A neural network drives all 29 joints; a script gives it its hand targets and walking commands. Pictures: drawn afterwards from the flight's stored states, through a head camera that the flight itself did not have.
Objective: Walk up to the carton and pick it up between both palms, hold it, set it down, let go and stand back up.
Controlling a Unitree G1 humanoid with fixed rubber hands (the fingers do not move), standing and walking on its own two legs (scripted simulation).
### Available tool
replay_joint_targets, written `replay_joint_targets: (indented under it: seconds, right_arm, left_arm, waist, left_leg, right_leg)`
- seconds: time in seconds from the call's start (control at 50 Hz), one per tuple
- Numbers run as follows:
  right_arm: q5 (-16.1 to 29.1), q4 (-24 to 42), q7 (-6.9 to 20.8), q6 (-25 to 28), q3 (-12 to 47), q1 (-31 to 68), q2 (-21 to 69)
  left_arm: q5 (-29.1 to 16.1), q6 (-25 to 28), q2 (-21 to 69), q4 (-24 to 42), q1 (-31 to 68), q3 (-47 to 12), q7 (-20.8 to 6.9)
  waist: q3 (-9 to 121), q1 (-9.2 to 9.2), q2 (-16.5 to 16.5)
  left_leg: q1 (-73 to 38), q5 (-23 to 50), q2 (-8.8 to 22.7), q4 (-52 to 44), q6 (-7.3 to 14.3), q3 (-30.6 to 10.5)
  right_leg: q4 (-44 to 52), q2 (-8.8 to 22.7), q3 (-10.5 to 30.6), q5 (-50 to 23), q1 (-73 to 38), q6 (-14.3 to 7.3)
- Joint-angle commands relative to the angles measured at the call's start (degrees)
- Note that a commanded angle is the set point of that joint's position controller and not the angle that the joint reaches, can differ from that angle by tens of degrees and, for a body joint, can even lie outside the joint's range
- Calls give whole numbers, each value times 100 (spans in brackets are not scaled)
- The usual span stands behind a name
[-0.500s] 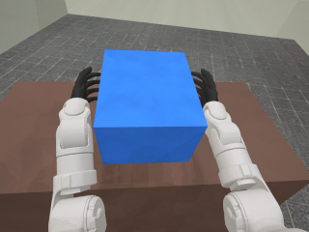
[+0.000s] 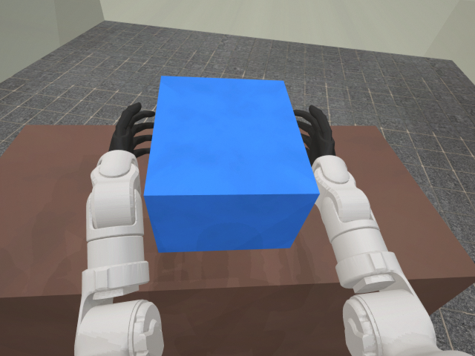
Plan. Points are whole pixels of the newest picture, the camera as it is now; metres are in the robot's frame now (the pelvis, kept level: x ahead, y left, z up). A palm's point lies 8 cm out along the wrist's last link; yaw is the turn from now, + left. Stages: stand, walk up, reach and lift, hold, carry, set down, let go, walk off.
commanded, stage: hold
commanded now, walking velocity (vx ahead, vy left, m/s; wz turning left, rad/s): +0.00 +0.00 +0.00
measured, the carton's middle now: (225, 161) +0.39 +0.01 +0.15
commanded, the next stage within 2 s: none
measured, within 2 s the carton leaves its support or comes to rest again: neither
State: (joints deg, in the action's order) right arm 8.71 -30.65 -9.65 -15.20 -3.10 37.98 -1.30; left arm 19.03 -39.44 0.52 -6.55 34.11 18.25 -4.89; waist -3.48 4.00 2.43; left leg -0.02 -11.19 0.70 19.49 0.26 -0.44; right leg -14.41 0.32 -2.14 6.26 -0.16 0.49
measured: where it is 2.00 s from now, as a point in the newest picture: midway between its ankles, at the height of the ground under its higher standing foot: outside the picture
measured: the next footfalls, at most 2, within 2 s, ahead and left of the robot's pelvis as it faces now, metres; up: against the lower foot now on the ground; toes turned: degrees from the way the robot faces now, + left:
none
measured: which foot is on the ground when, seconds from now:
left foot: down 0.00-1.00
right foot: down 0.00-1.00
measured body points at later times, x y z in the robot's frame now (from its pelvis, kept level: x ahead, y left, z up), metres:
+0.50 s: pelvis +0.00 +0.00 +0.00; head -0.03 +0.02 +0.45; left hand +0.38 +0.17 +0.18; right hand +0.38 -0.14 +0.18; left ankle +0.01 +0.11 -0.75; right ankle +0.03 -0.13 -0.75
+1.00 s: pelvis +0.00 +0.00 +0.00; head -0.03 +0.02 +0.45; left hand +0.38 +0.17 +0.18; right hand +0.38 -0.14 +0.18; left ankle +0.01 +0.11 -0.75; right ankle +0.03 -0.13 -0.75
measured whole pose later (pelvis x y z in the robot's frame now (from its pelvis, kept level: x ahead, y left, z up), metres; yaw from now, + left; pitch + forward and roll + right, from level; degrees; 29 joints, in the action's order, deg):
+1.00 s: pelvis +0.00 +0.00 +0.00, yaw +0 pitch -8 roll -1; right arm 8.5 -30.6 -9.5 -14.9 -3.1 37.9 -1.2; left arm 19.1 -39.4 0.5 -6.3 34.1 18.2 -4.9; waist -3.6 4.0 2.5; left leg 0.0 -11.2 0.7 19.5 0.3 -0.4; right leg -14.4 0.3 -2.1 6.3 -0.2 0.5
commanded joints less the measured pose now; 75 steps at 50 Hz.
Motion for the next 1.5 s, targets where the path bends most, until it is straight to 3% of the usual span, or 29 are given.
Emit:
replay_joint_targets:
  seconds: [0.0, 0.12, 0.32, 0.34, 0.38, 0.46, 0.52, 0.58, 0.62, 0.64, 0.7, 0.74, 0.8, 0.82, 0.84, 0.9, 0.92, 0.96, 0.98, 1.0, 1.02, 1.06, 1.14, 1.18, 1.24, 1.36, 1.38, 1.4, 1.48]
  right_arm:
    - [324, 1651, 583, 272, 2050, 3433, 2809]
    - [173, 1165, 652, 228, 1725, 3613, 2781]
    - [357, 1706, 622, 285, 1997, 3425, 2688]
    - [269, 1212, 660, 196, 1674, 3364, 2513]
    - [240, 1446, 657, 228, 1731, 3160, 2492]
    - [139, 1215, 636, 248, 1821, 3183, 2735]
    - [299, 1654, 657, 306, 1879, 3270, 2605]
    - [240, 1579, 662, 326, 1895, 3587, 2674]
    - [366, 1901, 602, 361, 2090, 3522, 2780]
    - [285, 1468, 565, 234, 1967, 3181, 2740]
    - [325, 1601, 618, 308, 1949, 3536, 2780]
    - [236, 1226, 653, 247, 1785, 3235, 2572]
    - [335, 1789, 621, 348, 1925, 3346, 2797]
    - [246, 1451, 624, 283, 1824, 3314, 2556]
    - [85, 1199, 637, 245, 1623, 3300, 2588]
    - [253, 1693, 609, 334, 1989, 3227, 2725]
    - [275, 1367, 658, 284, 1923, 3424, 2651]
    - [276, 1663, 622, 288, 2006, 3331, 2806]
    - [354, 1811, 582, 335, 2081, 3369, 2791]
    - [269, 1537, 585, 241, 1972, 3484, 2710]
    - [300, 1598, 606, 263, 1930, 3387, 2752]
    - [342, 1761, 598, 277, 1983, 3175, 2747]
    - [232, 1387, 684, 258, 1743, 3586, 2603]
    - [265, 1507, 621, 296, 1889, 3227, 2752]
    - [335, 1801, 609, 342, 1983, 3322, 2729]
    - [209, 1363, 606, 256, 1797, 3420, 2704]
    - [300, 1666, 660, 356, 1743, 3561, 2542]
    - [257, 1308, 660, 267, 1817, 3557, 2694]
    - [213, 1550, 685, 358, 1836, 3798, 2796]
  left_arm:
    - [-667, 317, 2907, 498, 3021, -2361, -704]
    - [-657, 312, 2765, 69, 3417, -2291, -698]
    - [-666, 280, 2978, 545, 2896, -2494, -649]
    - [-624, 255, 2861, 309, 3178, -2397, -646]
    - [-669, 177, 3000, 374, 2803, -2478, -675]
    - [-520, 271, 2766, 283, 2789, -2232, -681]
    - [-703, 254, 3030, 686, 2783, -2563, -651]
    - [-613, 278, 2880, 374, 2995, -2311, -608]
    - [-757, 259, 3021, 429, 2781, -2535, -622]
    - [-660, 251, 2783, 254, 2708, -2435, -688]
    - [-654, 301, 2931, 488, 3144, -2434, -655]
    - [-639, 243, 2993, 493, 3001, -2514, -630]
    - [-652, 255, 3004, 765, 2943, -2513, -660]
    - [-708, 218, 2923, 311, 2877, -2476, -673]
    - [-637, 261, 2829, 279, 3008, -2361, -693]
    - [-655, 269, 2846, 673, 2761, -2424, -688]
    - [-550, 247, 2795, 287, 2960, -2278, -674]
    - [-691, 249, 2869, 359, 2770, -2276, -737]
    - [-659, 270, 2925, 563, 2850, -2370, -725]
    - [-598, 236, 2776, 190, 2839, -2196, -732]
    - [-704, 269, 2964, 580, 2954, -2481, -676]
    - [-742, 228, 2986, 780, 2809, -2579, -672]
    - [-571, 231, 2881, 168, 3051, -2305, -676]
    - [-555, 205, 2955, 548, 2693, -2376, -720]
    - [-750, 275, 3062, 845, 2873, -2672, -655]
    - [-588, 251, 2828, 197, 2941, -2266, -694]
    - [-681, 280, 2915, 628, 3113, -2460, -628]
    - [-539, 221, 2879, 174, 2980, -2227, -654]
    - [-712, 356, 2943, 332, 3301, -2451, -637]
  waist:
    - [1951, 39, -60]
    - [1599, 93, -276]
    - [2013, 108, -297]
    - [1608, 183, -484]
    - [1628, 335, -325]
    - [1486, 39, -136]
    - [1911, 227, -330]
    - [1721, -14, -226]
    - [2019, 80, -206]
    - [1588, 191, -135]
    - [1847, -9, -378]
    - [1729, 206, -437]
    - [2124, 139, -394]
    - [1578, 248, -302]
    - [1486, 242, -153]
    - [1931, 102, -185]
    - [1624, 30, -352]
    - [1630, 99, -4]
    - [2004, 57, -215]
    - [1625, -29, -6]
    - [1891, 109, -327]
    - [2029, 261, -291]
    - [1643, 108, -331]
    - [1762, 140, -226]
    - [2257, 192, -289]
    - [1596, 102, -182]
    - [1939, 121, -435]
    - [1487, 7, -151]
    - [1811, 21, -168]
  left_leg:
    - [-62, 1664, -235, -300, -145, 285]
    - [304, 835, -260, -461, -106, 310]
    - [-185, 1837, -171, -241, -219, 190]
    - [88, 1370, -111, -371, -262, 134]
    - [16, 1618, -116, -345, -292, 127]
    - [91, 1270, -244, -464, -147, 345]
    - [-141, 1838, -159, -349, -313, 226]
    - [108, 1385, -187, -399, -177, 216]
    - [-92, 1827, -226, -276, -195, 273]
    - [-77, 1636, -292, -271, -196, 276]
    - [41, 1478, -226, -331, -202, 214]
    - [-43, 1483, -137, -391, -268, 163]
    - [-235, 1894, -205, -294, -258, 270]
    - [-58, 1671, -176, -324, -246, 203]
    - [2, 1235, -187, -409, -218, 277]
    - [-125, 1831, -211, -312, -224, 270]
    - [-34, 1497, -221, -364, -231, 242]
    - [-61, 1678, -231, -305, -150, 292]
    - [-189, 1913, -239, -281, -183, 294]
    - [17, 1405, -236, -379, -113, 292]
    - [-50, 1725, -190, -319, -241, 245]
    - [-239, 1971, -184, -231, -279, 231]
    - [156, 1097, -153, -461, -176, 216]
    - [-145, 1782, -211, -337, -223, 294]
    - [-279, 2210, -136, -235, -342, 162]
    - [116, 1126, -259, -415, -136, 267]
    - [146, 1463, -165, -377, -203, 180]
    - [205, 1210, -203, -428, -141, 254]
    - [88, 1243, -207, -372, -177, 258]
  right_leg:
    - [-56, -345, -373, -877, -1043, 28]
    - [8, -280, -341, -154, -787, 3]
    - [-108, -384, -371, -782, -998, -21]
    - [-77, -388, -355, -206, -886, -92]
    - [-95, -375, -388, -520, -1085, -80]
    - [17, -308, -375, -570, -987, 1]
    - [-104, -458, -410, -783, -1109, -76]
    - [-33, -378, -398, -303, -1032, -45]
    - [-89, -390, -387, -954, -1120, 7]
    - [-28, -333, -357, -894, -1023, 38]
    - [-57, -344, -351, -524, -961, -31]
    - [-66, -427, -455, -375, -918, -94]
    - [-124, -396, -450, -1004, -1133, -53]
    - [-39, -382, -378, -574, -943, -67]
    - [45, -347, -386, -382, -802, -49]
    - [-78, -374, -355, -944, -1239, -20]
    - [2, -337, -380, -383, -964, -36]
    - [-10, -320, -346, -895, -1007, 14]
    - [-57, -362, -389, -1112, -1130, 20]
    - [50, -358, -337, -502, -975, 29]
    - [-56, -419, -365, -592, -1063, -20]
    - [-121, -435, -366, -1011, -1182, -42]
    - [-16, -358, -384, -175, -950, -90]
    - [-93, -377, -390, -968, -1188, -47]
    - [-120, -422, -427, -1014, -1216, -49]
    - [9, -309, -357, -343, -999, -14]
    - [-135, -390, -389, -548, -1037, -57]
    - [-30, -345, -380, -337, -951, -25]
    - [-41, -323, -414, -290, -850, -29]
